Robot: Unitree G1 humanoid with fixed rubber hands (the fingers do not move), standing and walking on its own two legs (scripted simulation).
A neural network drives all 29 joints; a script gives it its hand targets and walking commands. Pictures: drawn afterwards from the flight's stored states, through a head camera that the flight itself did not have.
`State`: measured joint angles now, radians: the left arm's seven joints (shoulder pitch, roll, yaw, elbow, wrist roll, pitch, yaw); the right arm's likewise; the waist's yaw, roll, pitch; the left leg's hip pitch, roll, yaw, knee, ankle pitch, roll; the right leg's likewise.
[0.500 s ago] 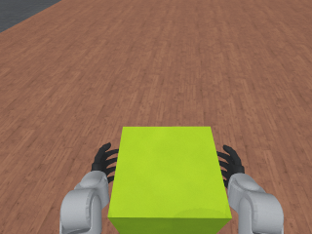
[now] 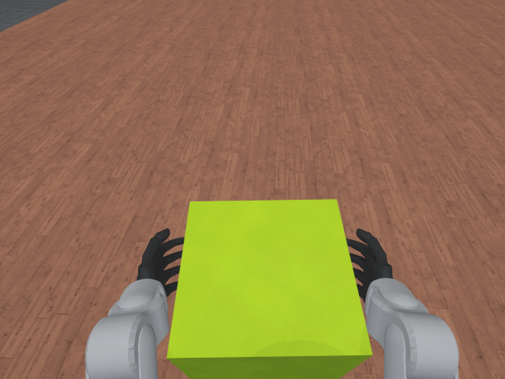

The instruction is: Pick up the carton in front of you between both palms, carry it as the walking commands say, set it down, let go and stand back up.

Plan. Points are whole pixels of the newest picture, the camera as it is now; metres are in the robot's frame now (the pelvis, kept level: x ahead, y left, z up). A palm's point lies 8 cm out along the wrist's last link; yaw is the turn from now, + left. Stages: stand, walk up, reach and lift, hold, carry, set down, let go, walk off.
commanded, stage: carry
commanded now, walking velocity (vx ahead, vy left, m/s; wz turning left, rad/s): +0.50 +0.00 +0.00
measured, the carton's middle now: (264, 300) +0.25 +0.00 +0.03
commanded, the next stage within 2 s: none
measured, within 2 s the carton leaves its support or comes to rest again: neither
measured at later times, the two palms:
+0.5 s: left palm (196, 144) +0.56 +0.14 +0.10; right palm (336, 148) +0.57 -0.16 +0.10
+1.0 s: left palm (195, 105) +0.70 +0.16 +0.12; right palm (319, 107) +0.70 -0.14 +0.12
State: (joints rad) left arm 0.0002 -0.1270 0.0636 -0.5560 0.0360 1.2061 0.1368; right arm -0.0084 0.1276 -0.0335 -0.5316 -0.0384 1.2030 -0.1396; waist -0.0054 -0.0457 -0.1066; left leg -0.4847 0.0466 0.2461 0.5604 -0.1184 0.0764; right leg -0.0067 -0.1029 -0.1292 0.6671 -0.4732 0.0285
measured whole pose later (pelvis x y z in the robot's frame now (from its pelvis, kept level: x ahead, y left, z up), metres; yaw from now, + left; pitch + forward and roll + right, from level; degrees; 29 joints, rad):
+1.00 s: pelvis +0.46 +0.00 +0.02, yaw +1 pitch +3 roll +0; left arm -0.04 -0.13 0.06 -0.48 0.06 1.22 0.12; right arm -0.03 0.13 -0.06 -0.47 -0.05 1.23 -0.14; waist 0.00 0.00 -0.15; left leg -0.21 0.06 0.13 0.50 -0.35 -0.01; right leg -0.27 -0.05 -0.20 0.52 -0.30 -0.02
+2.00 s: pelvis +0.43 +0.01 +0.02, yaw +1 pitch +2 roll +0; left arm -0.24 -0.15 0.19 0.15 0.23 0.71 0.02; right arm -0.24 0.15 -0.18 0.15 -0.23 0.72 -0.03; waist 0.00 0.01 -0.07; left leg -0.23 0.05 0.14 0.50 -0.31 0.01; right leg -0.29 -0.06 -0.19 0.50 -0.25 -0.02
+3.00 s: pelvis +0.33 +0.01 -0.07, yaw +1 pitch +25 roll +1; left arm -0.78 -0.15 0.50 0.47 0.26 0.23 0.03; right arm -0.83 0.05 -0.42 0.55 -0.31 0.25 0.03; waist 0.02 0.02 0.19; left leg -1.11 -0.03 -0.01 1.05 -0.36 -0.01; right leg -1.17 0.01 0.02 1.03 -0.28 -0.01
